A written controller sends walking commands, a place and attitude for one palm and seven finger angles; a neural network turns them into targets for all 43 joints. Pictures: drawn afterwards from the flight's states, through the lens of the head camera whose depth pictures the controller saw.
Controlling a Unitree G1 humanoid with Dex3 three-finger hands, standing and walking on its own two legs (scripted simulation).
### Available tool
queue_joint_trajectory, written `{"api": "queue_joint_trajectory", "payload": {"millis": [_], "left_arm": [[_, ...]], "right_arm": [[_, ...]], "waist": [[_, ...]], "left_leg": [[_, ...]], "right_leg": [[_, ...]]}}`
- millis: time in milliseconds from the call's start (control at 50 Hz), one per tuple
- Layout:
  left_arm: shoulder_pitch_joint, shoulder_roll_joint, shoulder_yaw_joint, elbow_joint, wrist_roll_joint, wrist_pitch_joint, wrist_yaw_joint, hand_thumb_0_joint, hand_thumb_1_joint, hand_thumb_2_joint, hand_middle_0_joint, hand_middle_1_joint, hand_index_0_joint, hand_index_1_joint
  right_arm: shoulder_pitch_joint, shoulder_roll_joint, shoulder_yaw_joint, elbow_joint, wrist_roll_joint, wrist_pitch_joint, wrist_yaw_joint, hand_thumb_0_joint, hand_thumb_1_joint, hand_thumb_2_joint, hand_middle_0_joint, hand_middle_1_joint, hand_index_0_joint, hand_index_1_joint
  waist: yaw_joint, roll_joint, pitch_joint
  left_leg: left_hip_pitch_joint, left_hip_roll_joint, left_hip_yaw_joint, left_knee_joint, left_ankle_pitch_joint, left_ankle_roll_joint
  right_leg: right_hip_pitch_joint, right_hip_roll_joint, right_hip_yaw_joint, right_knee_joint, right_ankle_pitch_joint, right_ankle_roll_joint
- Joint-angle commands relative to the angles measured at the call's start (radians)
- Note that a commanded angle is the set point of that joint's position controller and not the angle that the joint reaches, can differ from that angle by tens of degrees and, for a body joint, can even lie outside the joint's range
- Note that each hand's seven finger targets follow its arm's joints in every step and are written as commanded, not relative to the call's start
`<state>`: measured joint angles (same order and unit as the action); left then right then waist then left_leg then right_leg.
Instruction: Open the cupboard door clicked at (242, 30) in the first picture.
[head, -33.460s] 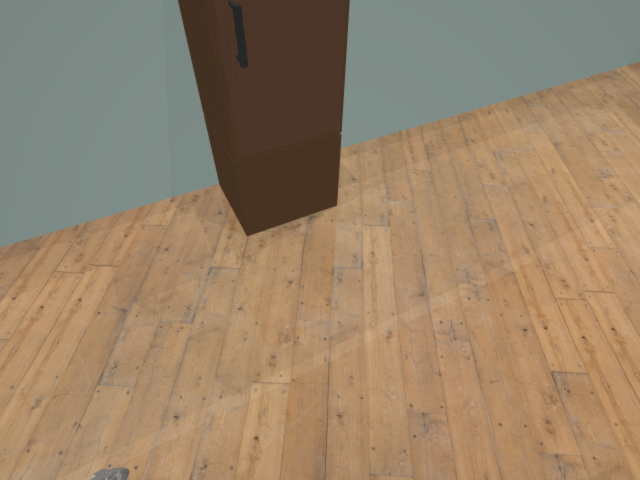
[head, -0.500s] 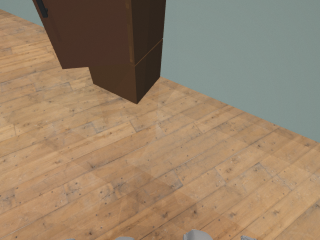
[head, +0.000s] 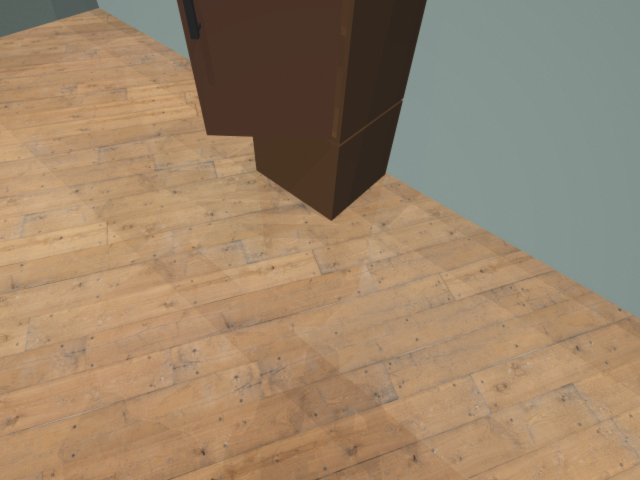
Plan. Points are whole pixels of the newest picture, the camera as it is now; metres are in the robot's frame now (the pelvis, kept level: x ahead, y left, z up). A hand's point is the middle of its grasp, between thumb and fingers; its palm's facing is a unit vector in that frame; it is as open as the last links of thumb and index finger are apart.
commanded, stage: take the last steps up to it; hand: left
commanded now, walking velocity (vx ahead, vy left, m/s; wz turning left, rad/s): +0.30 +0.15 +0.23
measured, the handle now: out of the picture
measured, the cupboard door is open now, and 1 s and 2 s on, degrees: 41 41 41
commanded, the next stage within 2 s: come to a stop and stand still in 1.48 s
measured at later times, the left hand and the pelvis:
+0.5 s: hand out of the picture +0.06 +0.19 -0.15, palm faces +0.18 -0.97 -0.19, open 7.4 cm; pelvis +0.08 +0.01 +0.02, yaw +7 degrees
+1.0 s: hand (172, 342) +0.32 +0.27 -0.15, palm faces +0.14 -0.96 -0.24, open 7.4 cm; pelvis +0.25 +0.07 +0.00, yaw +6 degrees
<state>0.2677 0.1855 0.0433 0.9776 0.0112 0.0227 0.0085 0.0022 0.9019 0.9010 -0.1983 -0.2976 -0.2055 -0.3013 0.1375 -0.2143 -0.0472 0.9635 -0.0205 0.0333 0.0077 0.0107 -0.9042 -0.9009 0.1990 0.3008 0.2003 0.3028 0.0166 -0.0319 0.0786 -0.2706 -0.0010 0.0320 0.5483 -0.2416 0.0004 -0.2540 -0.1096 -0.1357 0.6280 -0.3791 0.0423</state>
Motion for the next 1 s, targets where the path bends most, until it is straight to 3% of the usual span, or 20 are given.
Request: {"api": "queue_joint_trajectory", "payload": {"millis": [0,120,200,220,260,280,320,380,500,560,580,600,640,680,760,860,880,920,940,980], "left_arm": [[-0.123,0.109,0.039,-0.114,0.017,-0.009,-0.005,0.0,0.9,0.9,-0.2,-0.3,-0.2,-0.3],[-0.1,0.073,0.031,-0.071,0.011,-0.033,-0.035,0.0,0.9,0.9,-0.2,-0.3,-0.2,-0.3],[0.021,0.077,0.039,-0.027,0.012,-0.038,-0.033,0.0,0.9,0.9,-0.2,-0.3,-0.2,-0.3],[0.093,0.107,0.049,-0.005,0.015,-0.045,-0.029,0.0,0.9,0.9,-0.2,-0.3,-0.2,-0.3],[0.23,0.261,0.082,0.015,0.021,-0.052,-0.008,0.0,0.9,0.9,-0.2,-0.3,-0.2,-0.3],[0.195,0.25,0.078,0.006,0.011,-0.057,-0.001,0.0,0.9,0.9,-0.2,-0.3,-0.2,-0.3],[0.066,0.171,0.058,-0.015,0.013,-0.069,0.006,0.0,0.9,0.9,-0.2,-0.3,-0.2,-0.3],[0.058,0.13,0.045,-0.003,0.013,-0.094,0.0,0.0,0.9,0.9,-0.2,-0.3,-0.2,-0.3],[0.125,0.176,0.053,0.069,0.019,-0.093,-0.007,0.0,0.9,0.9,-0.2,-0.3,-0.2,-0.3],[0.098,0.147,0.053,0.072,0.014,-0.075,-0.01,0.0,0.9,0.9,-0.2,-0.3,-0.2,-0.3],[0.1,0.099,0.044,0.055,0.012,-0.07,-0.015,0.0,0.9,0.9,-0.2,-0.3,-0.2,-0.3],[0.067,0.042,0.03,0.012,0.007,-0.07,-0.019,0.0,0.9,0.9,-0.2,-0.3,-0.2,-0.3],[-0.057,0.031,0.021,-0.033,0.012,-0.077,-0.013,0.0,0.9,0.9,-0.2,-0.3,-0.2,-0.3],[-0.055,0.044,0.03,-0.011,0.013,-0.065,-0.024,0.0,0.9,0.9,-0.2,-0.3,-0.2,-0.3],[-0.033,0.006,0.023,0.003,0.012,-0.047,-0.037,0.0,0.9,0.9,-0.2,-0.3,-0.2,-0.3],[0.036,0.045,0.037,0.02,0.017,-0.049,-0.037,0.0,0.9,0.9,-0.2,-0.3,-0.2,-0.3],[0.091,0.076,0.046,0.035,0.019,-0.054,-0.032,0.0,0.9,0.9,-0.2,-0.3,-0.2,-0.3],[0.231,0.232,0.075,0.059,0.018,-0.065,-0.014,0.0,0.9,0.9,-0.2,-0.3,-0.2,-0.3],[0.217,0.213,0.068,0.05,0.01,-0.071,-0.003,0.0,0.9,0.9,-0.2,-0.3,-0.2,-0.3],[0.101,0.132,0.044,0.025,0.006,-0.083,0.003,0.0,0.9,0.9,-0.2,-0.3,-0.2,-0.3]], "right_arm": [[0.163,-0.214,-0.044,-0.025,-0.02,-0.022,-0.022,0.0,-0.9,-0.9,0.2,0.3,0.2,0.3],[0.13,-0.16,-0.025,-0.021,-0.012,-0.055,-0.03,0.0,-0.9,-0.9,0.2,0.3,0.2,0.3],[0.099,-0.143,-0.026,-0.011,-0.005,-0.044,-0.022,0.0,-0.9,-0.9,0.2,0.3,0.2,0.3],[0.08,-0.127,-0.023,-0.015,0.001,-0.046,-0.018,0.0,-0.9,-0.9,0.2,0.3,0.2,0.3],[0.018,-0.067,-0.013,-0.082,0.002,-0.046,-0.002,0.0,-0.9,-0.9,0.2,0.3,0.2,0.3],[-0.014,-0.104,-0.022,-0.087,-0.01,-0.043,0.003,0.0,-0.9,-0.9,0.2,0.3,0.2,0.3],[0.022,-0.084,-0.033,-0.05,-0.009,-0.029,0.015,0.0,-0.9,-0.9,0.2,0.3,0.2,0.3],[0.052,-0.03,-0.022,-0.022,-0.007,-0.025,0.032,0.0,-0.9,-0.9,0.2,0.3,0.2,0.3],[0.009,0.013,-0.009,-0.042,0.0,-0.058,0.044,0.0,-0.9,-0.9,0.2,0.3,0.2,0.3],[0.154,-0.045,-0.019,0.005,-0.004,-0.075,0.027,0.0,-0.9,-0.9,0.2,0.3,0.2,0.3],[0.279,-0.129,-0.042,0.037,-0.012,-0.081,0.012,0.0,-0.9,-0.9,0.2,0.3,0.2,0.3],[0.415,-0.229,-0.067,0.063,-0.022,-0.081,-0.008,0.0,-0.9,-0.9,0.2,0.3,0.2,0.3],[0.387,-0.206,-0.055,0.062,-0.02,-0.081,-0.023,0.0,-0.9,-0.9,0.2,0.3,0.2,0.3],[0.24,-0.117,-0.03,0.031,-0.015,-0.087,-0.029,0.0,-0.9,-0.9,0.2,0.3,0.2,0.3],[0.191,-0.089,-0.024,0.04,-0.016,-0.101,-0.029,0.0,-0.9,-0.9,0.2,0.3,0.2,0.3],[0.136,-0.104,-0.025,0.052,-0.012,-0.081,-0.017,0.0,-0.9,-0.9,0.2,0.3,0.2,0.3],[0.124,-0.087,-0.02,0.053,-0.007,-0.079,-0.014,0.0,-0.9,-0.9,0.2,0.3,0.2,0.3],[0.109,-0.018,-0.007,0.004,0.003,-0.072,0.003,0.0,-0.9,-0.9,0.2,0.3,0.2,0.3],[0.069,-0.068,-0.017,0.004,-0.004,-0.07,0.0,0.0,-0.9,-0.9,0.2,0.3,0.2,0.3],[0.041,-0.058,-0.023,0.018,-0.007,-0.072,0.002,0.0,-0.9,-0.9,0.2,0.3,0.2,0.3]], "waist": [[-0.09,0.33,-0.055],[-0.035,0.16,-0.075],[0.028,0.132,-0.038],[0.066,0.062,-0.034],[0.139,-0.293,-0.008],[0.102,-0.18,0.041],[0.024,-0.168,0.06],[0.002,-0.141,0.031],[0.037,-0.148,-0.019],[-0.041,-0.048,-0.043],[-0.098,0.151,-0.102],[-0.146,0.365,-0.157],[-0.135,0.243,-0.118],[-0.07,0.257,-0.039],[-0.02,0.148,-0.038],[0.042,0.071,-0.037],[0.071,0.025,-0.033],[0.127,-0.321,-0.04],[0.116,-0.25,0.001],[0.048,-0.121,0.035]], "left_leg": [[0.144,0.317,-0.452,-0.326,-0.225,0.227],[0.12,0.218,-0.269,-0.297,-0.074,0.188],[-0.104,0.156,-0.222,-0.237,-0.263,0.145],[-0.217,0.093,-0.168,-0.131,-0.309,0.106],[-0.49,-0.042,-0.019,0.398,-0.377,0.016],[-0.491,0.027,-0.088,0.542,-0.282,0.012],[-0.437,0.091,-0.094,0.596,-0.127,-0.006],[-0.329,0.102,-0.013,0.451,-0.004,-0.035],[-0.148,0.043,0.087,0.057,-0.01,-0.029],[0.164,0.013,0.126,-0.104,0.002,-0.014],[0.337,0.149,-0.049,-0.143,-0.075,0.037],[0.427,0.365,-0.364,-0.271,-0.153,0.134],[0.319,0.418,-0.406,-0.3,-0.175,0.222],[0.144,0.363,-0.282,-0.349,-0.182,0.181],[0.046,0.295,-0.093,-0.371,-0.039,0.158],[-0.06,0.234,-0.029,-0.256,-0.19,0.12],[-0.127,0.169,0.016,-0.149,-0.233,0.082],[-0.396,0.001,0.131,0.366,-0.385,0.005],[-0.429,0.053,0.016,0.534,-0.326,0.006],[-0.439,0.114,-0.046,0.576,-0.131,-0.009]], "right_leg": [[-0.339,0.035,0.076,0.407,-0.217,-0.015],[-0.213,0.034,0.055,0.219,-0.082,-0.022],[0.11,0.082,0.011,-0.052,0.039,-0.023],[0.25,0.05,0.06,-0.157,0.022,-0.032],[0.332,-0.401,0.671,-0.528,-0.389,-0.209],[0.213,-0.412,0.703,-0.553,-0.444,-0.25],[0.08,-0.33,0.5,-0.533,-0.332,-0.192],[0.063,-0.231,0.217,-0.508,0.017,-0.138],[0.128,-0.212,0.116,-0.403,0.179,-0.131],[-0.029,-0.141,0.05,-0.222,0.121,-0.087],[-0.171,-0.064,-0.02,0.02,0.053,-0.052],[-0.349,0.045,-0.067,0.314,-0.215,-0.018],[-0.47,0.006,0.078,0.595,-0.186,-0.057],[-0.429,-0.049,0.116,0.576,-0.05,-0.053],[-0.231,-0.031,0.065,0.271,0.034,-0.044],[0.085,0.044,0.002,-0.032,0.129,-0.038],[0.189,0.034,0.042,-0.11,0.097,-0.049],[0.343,-0.327,0.59,-0.465,-0.225,-0.21],[0.26,-0.355,0.672,-0.513,-0.275,-0.257],[0.176,-0.29,0.489,-0.48,-0.055,-0.224]]}}
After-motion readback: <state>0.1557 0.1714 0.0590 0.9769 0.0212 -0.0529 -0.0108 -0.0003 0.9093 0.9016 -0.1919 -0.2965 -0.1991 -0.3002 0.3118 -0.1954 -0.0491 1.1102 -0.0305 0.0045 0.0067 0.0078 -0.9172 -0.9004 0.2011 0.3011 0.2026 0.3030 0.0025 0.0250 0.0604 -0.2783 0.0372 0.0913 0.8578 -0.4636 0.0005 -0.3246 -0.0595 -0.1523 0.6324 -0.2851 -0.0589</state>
